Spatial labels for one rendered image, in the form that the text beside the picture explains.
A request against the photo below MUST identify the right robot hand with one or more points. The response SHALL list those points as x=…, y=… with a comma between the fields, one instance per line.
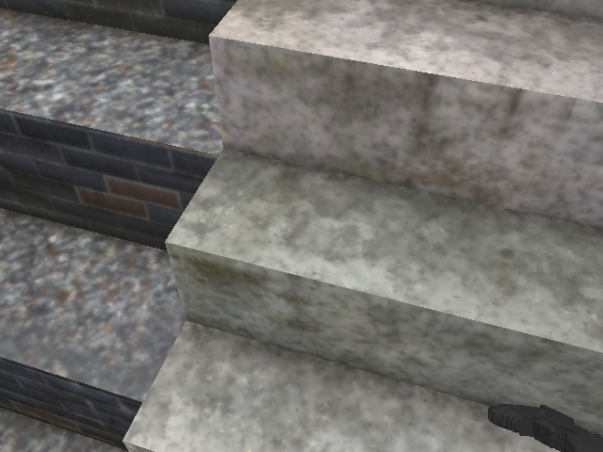
x=547, y=426

